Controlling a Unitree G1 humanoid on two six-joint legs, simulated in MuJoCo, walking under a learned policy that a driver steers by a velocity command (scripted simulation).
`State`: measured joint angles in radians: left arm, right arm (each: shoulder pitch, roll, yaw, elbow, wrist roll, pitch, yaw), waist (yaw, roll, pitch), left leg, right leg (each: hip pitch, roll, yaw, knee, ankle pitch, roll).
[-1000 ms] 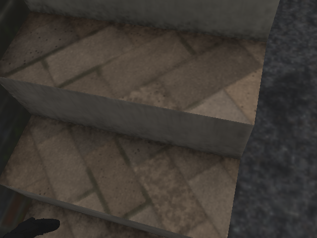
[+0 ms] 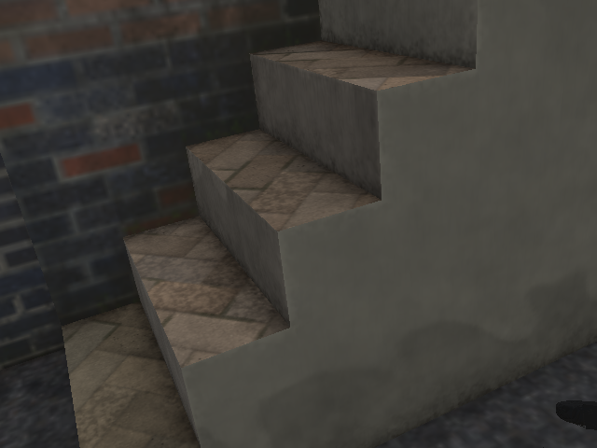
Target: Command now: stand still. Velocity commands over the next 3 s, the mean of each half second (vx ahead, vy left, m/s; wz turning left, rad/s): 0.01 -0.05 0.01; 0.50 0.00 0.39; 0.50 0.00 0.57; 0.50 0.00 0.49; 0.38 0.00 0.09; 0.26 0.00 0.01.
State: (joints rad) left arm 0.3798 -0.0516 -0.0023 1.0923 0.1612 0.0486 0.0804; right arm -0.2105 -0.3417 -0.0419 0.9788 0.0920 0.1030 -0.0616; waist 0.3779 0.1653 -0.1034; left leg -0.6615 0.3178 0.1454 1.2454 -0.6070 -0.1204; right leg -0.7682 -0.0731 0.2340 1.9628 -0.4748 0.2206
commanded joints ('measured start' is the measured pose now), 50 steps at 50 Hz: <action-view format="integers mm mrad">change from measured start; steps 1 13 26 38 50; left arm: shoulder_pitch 429 -297 -82 -419 -370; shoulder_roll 299 223 371 491 333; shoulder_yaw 45 79 20 31 67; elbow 175 -338 -434 -436 -631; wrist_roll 14 -114 -126 -154 -117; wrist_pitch -10 22 16 -80 -28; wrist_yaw -44 80 -40 18 -130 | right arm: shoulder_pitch -465 670 486 785 698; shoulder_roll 68 164 -58 -42 -212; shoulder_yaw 9 78 13 -23 -68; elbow -235 27 -146 -223 -118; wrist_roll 12 -73 -77 -90 61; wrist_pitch -90 76 -90 -6 -263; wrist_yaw -29 42 -69 15 179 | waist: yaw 41 -461 -266 -599 -430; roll -704 -263 26 -188 -180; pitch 209 354 75 267 151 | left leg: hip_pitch -334 490 95 -234 60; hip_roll -51 -55 -443 -297 82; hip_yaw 59 -390 204 -104 -829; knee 417 -417 -914 370 -913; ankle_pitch -255 -433 445 362 -206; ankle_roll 9 400 -100 120 405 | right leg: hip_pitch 199 -483 634 380 217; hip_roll -18 296 188 -258 -71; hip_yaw -245 29 -512 -169 -79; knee -651 -578 -1037 -1894 -143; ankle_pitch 26 -402 -100 -227 -294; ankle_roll -172 -172 -106 2 -393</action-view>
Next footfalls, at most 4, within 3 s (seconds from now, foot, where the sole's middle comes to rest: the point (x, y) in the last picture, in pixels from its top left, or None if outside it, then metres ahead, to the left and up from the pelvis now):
0.04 right None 0.04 -0.24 -0.62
0.26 left None -0.38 -0.05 -0.64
0.60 right None -0.78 -0.27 -0.64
0.88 left None -0.89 -0.21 -0.64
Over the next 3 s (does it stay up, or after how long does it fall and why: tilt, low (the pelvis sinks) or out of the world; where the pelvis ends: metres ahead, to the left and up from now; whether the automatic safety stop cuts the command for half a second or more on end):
stays up -0.65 -0.29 0.13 its command is cut before an obstacle from the start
